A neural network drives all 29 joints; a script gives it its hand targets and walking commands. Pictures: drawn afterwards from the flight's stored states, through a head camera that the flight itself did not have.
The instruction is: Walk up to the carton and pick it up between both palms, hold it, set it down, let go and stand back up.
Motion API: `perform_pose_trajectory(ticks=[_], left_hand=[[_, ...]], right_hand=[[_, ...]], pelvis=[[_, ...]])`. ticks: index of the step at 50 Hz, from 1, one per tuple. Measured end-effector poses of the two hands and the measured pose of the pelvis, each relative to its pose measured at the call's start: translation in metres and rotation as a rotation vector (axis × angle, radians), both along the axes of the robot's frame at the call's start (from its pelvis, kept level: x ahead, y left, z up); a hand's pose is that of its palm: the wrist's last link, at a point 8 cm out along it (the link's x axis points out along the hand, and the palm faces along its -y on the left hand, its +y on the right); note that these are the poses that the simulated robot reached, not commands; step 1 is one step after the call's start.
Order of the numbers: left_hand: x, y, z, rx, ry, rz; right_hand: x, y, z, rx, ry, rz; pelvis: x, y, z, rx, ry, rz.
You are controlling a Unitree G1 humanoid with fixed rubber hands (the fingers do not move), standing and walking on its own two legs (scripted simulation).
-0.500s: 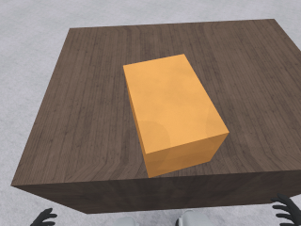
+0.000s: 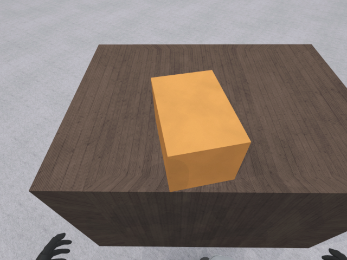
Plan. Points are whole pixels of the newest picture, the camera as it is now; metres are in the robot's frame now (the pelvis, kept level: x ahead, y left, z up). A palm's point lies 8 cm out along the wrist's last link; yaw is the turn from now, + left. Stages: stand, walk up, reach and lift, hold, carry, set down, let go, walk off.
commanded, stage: walk up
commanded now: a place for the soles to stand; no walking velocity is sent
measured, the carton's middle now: (191, 127) +0.46 -0.01 +0.01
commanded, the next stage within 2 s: none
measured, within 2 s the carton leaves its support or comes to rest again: neither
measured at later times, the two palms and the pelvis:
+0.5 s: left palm out of the picture +0.03 +0.32 -0.11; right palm out of the picture +0.02 -0.30 -0.07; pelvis -0.04 +0.01 +0.01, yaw +1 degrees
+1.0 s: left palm out of the picture +0.10 +0.33 -0.09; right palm out of the picture +0.11 -0.32 -0.07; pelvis +0.01 +0.00 +0.01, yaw -3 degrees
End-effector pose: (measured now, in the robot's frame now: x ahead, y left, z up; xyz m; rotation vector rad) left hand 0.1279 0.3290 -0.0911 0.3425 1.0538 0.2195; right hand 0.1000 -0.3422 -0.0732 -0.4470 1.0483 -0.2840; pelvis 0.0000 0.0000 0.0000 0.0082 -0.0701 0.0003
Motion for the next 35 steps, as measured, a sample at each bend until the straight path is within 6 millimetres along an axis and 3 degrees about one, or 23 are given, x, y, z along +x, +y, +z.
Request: perform_pose_trajectory(ticks=[8,14,17,19,22,27,31,35], left_hand=[[-0.048,0.000,0.000,0.020,0.041,0.059],[-0.044,0.001,-0.004,-0.006,-0.036,0.066],[-0.044,-0.003,-0.006,-0.055,-0.062,0.064],[-0.052,-0.006,-0.008,-0.080,-0.050,0.061],[-0.072,-0.006,-0.014,-0.087,-0.002,0.068],[-0.107,-0.007,-0.024,-0.047,0.138,0.045],[-0.107,-0.017,-0.014,-0.008,0.151,0.009],[-0.099,-0.014,-0.001,0.027,0.100,0.011]], right_hand=[[-0.021,-0.003,-0.013,0.027,0.043,0.015],[-0.072,0.007,-0.020,0.027,0.115,-0.027],[-0.103,0.023,-0.015,0.043,0.152,-0.059],[-0.112,0.032,-0.009,0.045,0.149,-0.063],[-0.104,0.039,-0.001,0.042,0.116,-0.053],[-0.059,0.034,0.006,0.039,-0.009,-0.011],[-0.035,0.023,0.002,0.053,-0.050,0.006],[-0.015,0.022,-0.002,0.078,-0.061,0.031]], pelvis=[[-0.021,-0.006,-0.001,0.017,-0.003,0.035],[-0.034,0.008,-0.006,-0.011,0.008,0.069],[-0.041,0.012,-0.001,-0.009,0.003,0.061],[-0.042,0.013,0.006,-0.022,0.005,0.062],[-0.041,0.011,0.011,-0.016,0.013,0.047],[-0.037,0.005,0.009,0.009,0.035,-0.012],[-0.031,0.001,0.008,-0.040,0.030,-0.017],[-0.023,0.000,0.008,-0.027,0.027,-0.020]])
